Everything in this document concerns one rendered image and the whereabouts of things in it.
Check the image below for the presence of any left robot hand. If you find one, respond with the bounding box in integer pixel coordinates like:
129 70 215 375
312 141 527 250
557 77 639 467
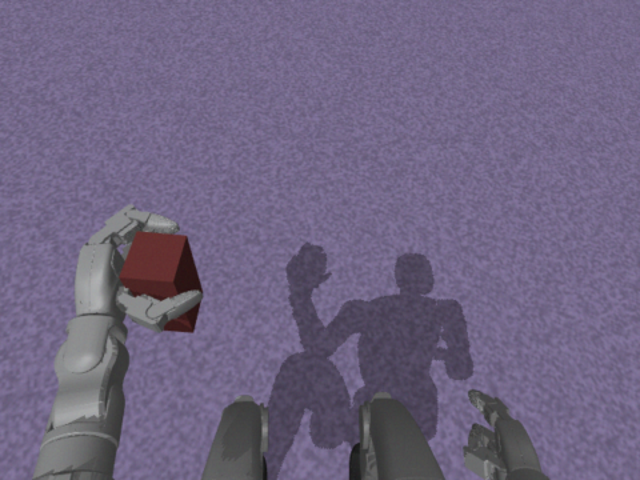
74 204 203 333

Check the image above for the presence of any right robot hand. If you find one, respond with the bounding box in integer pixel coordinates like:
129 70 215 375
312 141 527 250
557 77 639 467
463 389 542 480

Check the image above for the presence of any left robot arm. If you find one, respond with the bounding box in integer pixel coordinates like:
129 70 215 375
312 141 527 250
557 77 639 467
32 313 130 480

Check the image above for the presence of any carton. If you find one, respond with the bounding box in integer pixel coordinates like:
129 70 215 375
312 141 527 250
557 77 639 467
119 231 203 333

